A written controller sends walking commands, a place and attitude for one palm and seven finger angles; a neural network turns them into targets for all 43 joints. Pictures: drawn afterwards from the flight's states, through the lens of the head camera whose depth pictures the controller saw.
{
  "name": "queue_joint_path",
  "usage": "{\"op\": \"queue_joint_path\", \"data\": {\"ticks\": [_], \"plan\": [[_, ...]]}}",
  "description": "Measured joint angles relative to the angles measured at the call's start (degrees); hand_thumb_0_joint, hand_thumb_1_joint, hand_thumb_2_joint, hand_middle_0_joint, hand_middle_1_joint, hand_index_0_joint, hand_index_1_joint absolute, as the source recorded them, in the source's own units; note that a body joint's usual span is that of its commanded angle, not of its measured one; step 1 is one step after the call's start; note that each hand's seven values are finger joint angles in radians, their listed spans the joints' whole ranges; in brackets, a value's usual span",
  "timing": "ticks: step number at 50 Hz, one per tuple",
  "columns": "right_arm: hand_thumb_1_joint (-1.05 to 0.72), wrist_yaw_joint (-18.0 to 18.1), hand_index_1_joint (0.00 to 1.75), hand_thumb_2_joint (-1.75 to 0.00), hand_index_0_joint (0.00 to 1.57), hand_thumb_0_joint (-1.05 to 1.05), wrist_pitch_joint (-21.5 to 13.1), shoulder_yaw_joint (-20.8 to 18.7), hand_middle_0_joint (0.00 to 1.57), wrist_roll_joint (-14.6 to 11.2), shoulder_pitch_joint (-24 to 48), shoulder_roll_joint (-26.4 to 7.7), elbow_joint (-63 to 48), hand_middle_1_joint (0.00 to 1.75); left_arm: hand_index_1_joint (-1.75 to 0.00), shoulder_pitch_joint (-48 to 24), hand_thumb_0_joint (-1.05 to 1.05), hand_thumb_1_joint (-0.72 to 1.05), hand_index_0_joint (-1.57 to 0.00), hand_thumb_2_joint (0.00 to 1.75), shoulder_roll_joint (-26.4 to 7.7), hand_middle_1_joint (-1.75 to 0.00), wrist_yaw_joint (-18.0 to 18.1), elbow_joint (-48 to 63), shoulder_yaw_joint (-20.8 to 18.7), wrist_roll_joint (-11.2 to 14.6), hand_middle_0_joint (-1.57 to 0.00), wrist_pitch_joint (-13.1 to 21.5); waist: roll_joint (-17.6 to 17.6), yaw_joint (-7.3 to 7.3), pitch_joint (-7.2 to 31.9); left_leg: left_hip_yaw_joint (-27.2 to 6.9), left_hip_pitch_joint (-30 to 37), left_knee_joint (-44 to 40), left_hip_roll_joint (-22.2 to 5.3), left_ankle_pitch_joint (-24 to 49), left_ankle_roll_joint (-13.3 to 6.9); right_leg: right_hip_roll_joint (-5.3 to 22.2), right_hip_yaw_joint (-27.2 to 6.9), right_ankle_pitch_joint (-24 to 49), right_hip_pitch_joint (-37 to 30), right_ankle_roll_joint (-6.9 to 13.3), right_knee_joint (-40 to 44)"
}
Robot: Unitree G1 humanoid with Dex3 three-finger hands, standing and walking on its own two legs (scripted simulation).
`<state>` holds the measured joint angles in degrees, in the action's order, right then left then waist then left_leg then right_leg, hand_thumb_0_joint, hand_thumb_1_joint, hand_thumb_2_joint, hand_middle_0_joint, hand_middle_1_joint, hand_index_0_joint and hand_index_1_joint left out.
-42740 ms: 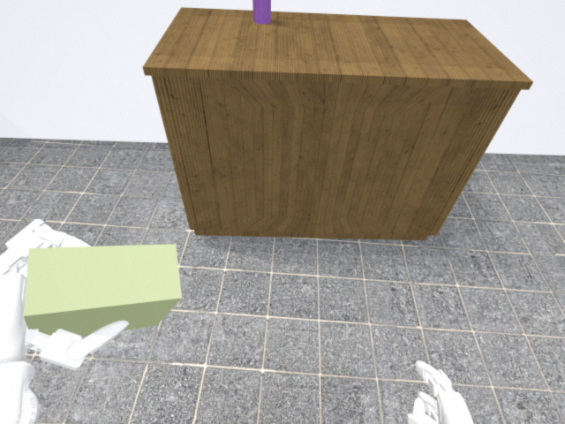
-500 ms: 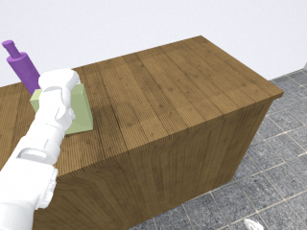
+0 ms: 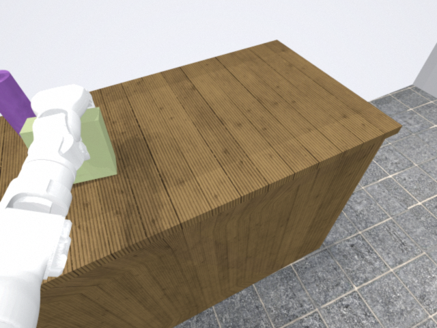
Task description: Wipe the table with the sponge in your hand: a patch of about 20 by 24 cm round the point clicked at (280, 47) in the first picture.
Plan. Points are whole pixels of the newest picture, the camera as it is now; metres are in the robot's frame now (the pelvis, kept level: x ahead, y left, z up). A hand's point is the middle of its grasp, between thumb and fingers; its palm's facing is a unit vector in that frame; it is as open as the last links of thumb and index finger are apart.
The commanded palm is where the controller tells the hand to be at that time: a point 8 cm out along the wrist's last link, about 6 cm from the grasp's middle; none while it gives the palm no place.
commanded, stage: wipe forward along the third lane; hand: left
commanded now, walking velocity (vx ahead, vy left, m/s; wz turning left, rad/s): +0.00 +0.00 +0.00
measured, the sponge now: (78, 156) +0.43 +0.28 +0.09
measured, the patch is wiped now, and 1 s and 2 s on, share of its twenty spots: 0.90 0.90 0.90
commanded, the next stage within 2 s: wipe back along the third lane in 0.12 s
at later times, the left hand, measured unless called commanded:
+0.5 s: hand (69, 126) +0.47 +0.29 +0.14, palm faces -0.01 -0.02 -1.00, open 10.3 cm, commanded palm +0.43 +0.27 +0.18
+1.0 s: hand (70, 140) +0.42 +0.27 +0.15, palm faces +0.09 -0.03 -1.00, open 10.3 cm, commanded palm +0.38 +0.25 +0.18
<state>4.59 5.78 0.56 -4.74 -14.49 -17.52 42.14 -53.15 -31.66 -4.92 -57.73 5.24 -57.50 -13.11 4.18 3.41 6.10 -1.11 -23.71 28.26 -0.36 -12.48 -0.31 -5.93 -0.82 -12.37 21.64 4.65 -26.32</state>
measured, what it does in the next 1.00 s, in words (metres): shifts its weight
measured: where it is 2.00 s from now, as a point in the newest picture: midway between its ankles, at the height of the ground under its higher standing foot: outside the picture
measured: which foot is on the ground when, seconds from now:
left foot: down 0.00-1.00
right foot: down 0.00-1.00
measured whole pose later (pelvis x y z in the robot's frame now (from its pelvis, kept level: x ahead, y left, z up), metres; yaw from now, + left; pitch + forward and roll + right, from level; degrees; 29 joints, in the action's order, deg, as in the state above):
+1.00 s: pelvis +0.04 +0.05 +0.00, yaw +2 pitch +4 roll -1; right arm -0.4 10.9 2.7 -5.4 -2.9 -14.8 36.4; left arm -36.2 -19.6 -0.4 -26.1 18.2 -55.9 -33.8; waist 4.2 -2.9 7.8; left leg -1.8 -16.3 28.4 3.7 -16.0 -3.3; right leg -2.0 -0.2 -16.9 13.3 1.5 -26.2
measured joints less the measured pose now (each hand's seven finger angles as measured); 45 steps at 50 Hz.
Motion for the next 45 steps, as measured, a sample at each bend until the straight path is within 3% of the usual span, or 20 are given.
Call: {"op": "queue_joint_path", "data": {"ticks": [13, 22, 32, 39, 45], "plan": [[-0.91, -0.7, 0.3, -0.9, 0.2, 0.0, 0.3, 0.2, 0.2, 0.5, 0.5, 0.8, -0.3, 0.3, -1.26, -4.8, 0.03, -0.56, -0.79, 1.06, 0.4, -1.32, 1.8, -3.1, 0.6, -2.0, -0.72, -1.3, -1.1, 0.79, 0.3, 0.3, -1.8, 0.3, 1.1, -0.2, -1.0, 1.1, -0.3, 0.0, 1.3, -1.6, 0.4], [-0.91, -1.2, 0.3, -0.9, 0.2, 0.01, 1.3, -0.4, 0.2, 0.4, -1.1, 1.3, -0.3, 0.3, -1.28, 1.1, 0.02, -0.55, -0.76, 1.06, 4.0, -1.34, 4.4, 3.1, 2.6, -0.3, -0.7, -3.2, -0.6, -0.93, 1.4, 1.2, 0.7, -0.5, 2.1, -0.9, -2.3, 2.1, -1.3, -0.6, -1.2, -2.8, 1.4], [-0.91, -2.7, 0.3, -0.9, 0.2, 0.01, 2.2, 0.4, 0.2, -0.2, 3.3, 2.8, -0.7, 0.3, -1.34, 6.6, 0.01, -0.52, -0.72, 1.06, 9.2, -1.39, 8.1, 12.3, 6.9, 1.6, -0.66, -11.2, -0.7, -3.17, 1.6, 0.8, 3.7, -1.0, 3.5, -1.5, -3.2, 3.5, -0.9, -1.9, -4.2, -3.6, 1.3], [-0.91, -3.6, 0.3, -0.9, 0.2, 0.01, 3.5, 1.2, 0.2, -0.3, 7.7, 3.2, -3.1, 0.3, -1.36, 10.0, 0.0, -0.5, -0.69, 1.06, 11.0, -1.41, 7.1, 19.2, 9.2, 1.6, -0.64, -16.7, -0.5, -4.2, 1.8, 0.4, 5.2, -0.9, 3.9, -2.1, -3.4, 3.9, -0.5, -2.7, -5.8, -3.7, 1.1], [-0.91, -4.4, 0.3, -0.9, 0.2, 0.01, 4.5, 1.6, 0.2, -0.5, 10.1, 3.0, -4.9, 0.3, -1.36, 13.7, 0.0, -0.5, -0.69, 1.05, 11.7, -1.42, 5.4, 26.1, 11.7, 1.6, -0.63, -19.5, -0.4, -5.31, 1.9, -0.3, 6.5, -0.4, 4.1, -2.9, -3.2, 4.0, 0.2, -3.8, -7.3, -3.5, 0.6]]}}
